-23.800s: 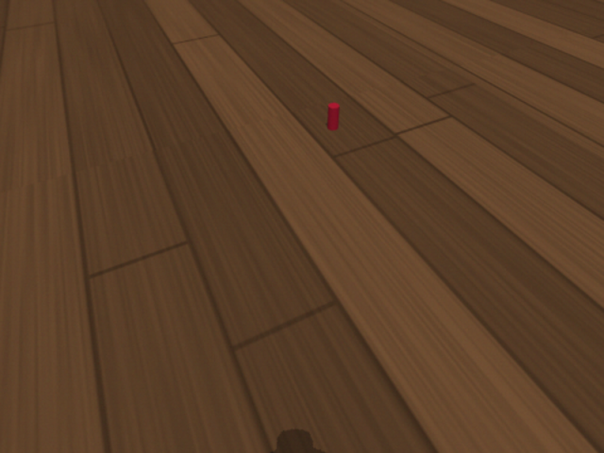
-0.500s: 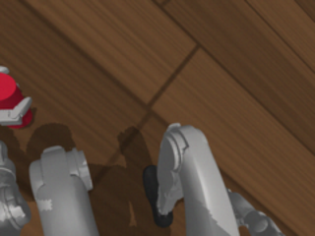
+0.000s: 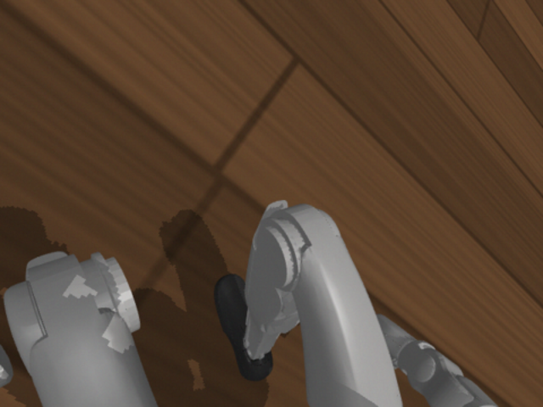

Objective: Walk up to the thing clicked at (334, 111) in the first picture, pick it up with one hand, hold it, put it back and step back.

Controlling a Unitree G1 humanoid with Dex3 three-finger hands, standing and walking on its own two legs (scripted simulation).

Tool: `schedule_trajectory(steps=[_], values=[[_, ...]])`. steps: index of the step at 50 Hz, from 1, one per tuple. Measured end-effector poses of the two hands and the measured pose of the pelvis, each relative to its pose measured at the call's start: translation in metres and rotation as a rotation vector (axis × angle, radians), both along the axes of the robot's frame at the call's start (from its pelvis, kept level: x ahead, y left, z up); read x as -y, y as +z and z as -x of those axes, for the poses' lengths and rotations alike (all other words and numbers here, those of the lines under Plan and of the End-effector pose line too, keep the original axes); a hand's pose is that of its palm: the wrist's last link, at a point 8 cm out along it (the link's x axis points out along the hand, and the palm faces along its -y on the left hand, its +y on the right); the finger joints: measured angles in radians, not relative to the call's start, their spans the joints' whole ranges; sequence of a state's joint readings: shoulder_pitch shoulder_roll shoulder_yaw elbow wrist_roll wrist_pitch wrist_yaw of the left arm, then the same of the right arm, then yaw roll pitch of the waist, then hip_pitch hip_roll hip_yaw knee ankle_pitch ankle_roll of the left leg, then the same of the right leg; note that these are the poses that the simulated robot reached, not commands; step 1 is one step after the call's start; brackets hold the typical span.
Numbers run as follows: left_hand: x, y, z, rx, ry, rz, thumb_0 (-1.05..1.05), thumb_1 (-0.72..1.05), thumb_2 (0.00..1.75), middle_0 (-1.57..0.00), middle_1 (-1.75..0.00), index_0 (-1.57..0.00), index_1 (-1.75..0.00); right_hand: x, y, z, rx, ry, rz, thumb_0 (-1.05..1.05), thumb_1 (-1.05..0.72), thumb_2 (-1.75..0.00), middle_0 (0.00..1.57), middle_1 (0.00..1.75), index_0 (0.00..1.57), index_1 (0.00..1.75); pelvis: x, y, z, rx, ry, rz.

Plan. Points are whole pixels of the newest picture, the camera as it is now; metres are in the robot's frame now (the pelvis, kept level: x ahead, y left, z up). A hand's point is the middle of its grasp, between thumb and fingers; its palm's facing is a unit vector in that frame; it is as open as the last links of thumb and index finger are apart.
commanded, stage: lower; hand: left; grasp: from the side
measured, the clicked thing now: out of the picture +0.44 +0.29 -0.18
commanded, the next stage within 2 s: loosen in 0.56 s
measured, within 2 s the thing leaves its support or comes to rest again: rests again in 1.02 s
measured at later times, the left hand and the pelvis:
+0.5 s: hand out of the picture +0.45 +0.28 -0.17, palm faces +0.34 -0.94 -0.01, open 9.3 cm; pelvis +0.00 +0.01 +0.00, yaw -2 degrees
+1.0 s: hand out of the picture +0.45 +0.28 -0.17, palm faces +0.33 -0.94 +0.01, open 10.3 cm; pelvis -0.01 +0.01 +0.00, yaw -3 degrees
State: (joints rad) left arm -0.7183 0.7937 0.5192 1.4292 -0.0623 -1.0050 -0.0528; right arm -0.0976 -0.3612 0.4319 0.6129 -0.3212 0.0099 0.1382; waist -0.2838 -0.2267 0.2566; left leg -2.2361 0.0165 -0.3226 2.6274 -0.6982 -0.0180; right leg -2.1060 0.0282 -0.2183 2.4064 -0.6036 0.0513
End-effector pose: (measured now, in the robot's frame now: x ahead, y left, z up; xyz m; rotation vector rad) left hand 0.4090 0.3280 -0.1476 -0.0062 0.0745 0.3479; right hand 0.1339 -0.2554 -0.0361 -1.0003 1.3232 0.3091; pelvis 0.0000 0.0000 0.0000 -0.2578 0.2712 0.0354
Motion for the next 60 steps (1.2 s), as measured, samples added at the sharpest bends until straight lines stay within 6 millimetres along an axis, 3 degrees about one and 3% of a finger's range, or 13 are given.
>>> schedule_trajectory(steps=[38,47,53,60], values=[[0.007,-0.028,-0.004,0.01,-0.016,-0.011,0.02,-0.26,1.07,-0.82,-1.0,-0.74,-1.0,-0.014,0.015,-0.001,-0.03,0.103,0.068,-0.01,-0.9,-0.9,0.2,0.3,0.2,0.3,-0.008,-0.002,0.005,0.059,-0.034,0.056],[0.008,-0.025,-0.005,0.047,-0.002,0.002,0.01,-0.16,0.78,-0.82,-0.84,-0.77,-0.83,-0.015,0.019,0.0,-0.025,0.112,0.081,-0.01,-0.91,-0.89,0.2,0.3,0.2,0.3,-0.009,-0.002,0.006,0.07,-0.036,0.063],[0.005,-0.019,-0.007,0.053,-0.006,-0.004,0.0,-0.24,0.53,-0.69,-0.63,-0.67,-0.62,-0.017,0.02,0.001,-0.011,0.105,0.079,-0.01,-0.92,-0.89,0.2,0.3,0.2,0.3,-0.01,-0.002,0.008,0.076,-0.038,0.065],[0.006,-0.019,-0.003,0.03,-0.007,0.001,0.0,-0.36,0.35,-0.53,-0.44,-0.53,-0.44,-0.018,0.021,0.003,-0.007,0.106,0.068,-0.01,-0.92,-0.9,0.2,0.3,0.2,0.31,-0.009,0.0,0.009,0.073,-0.04,0.062]])
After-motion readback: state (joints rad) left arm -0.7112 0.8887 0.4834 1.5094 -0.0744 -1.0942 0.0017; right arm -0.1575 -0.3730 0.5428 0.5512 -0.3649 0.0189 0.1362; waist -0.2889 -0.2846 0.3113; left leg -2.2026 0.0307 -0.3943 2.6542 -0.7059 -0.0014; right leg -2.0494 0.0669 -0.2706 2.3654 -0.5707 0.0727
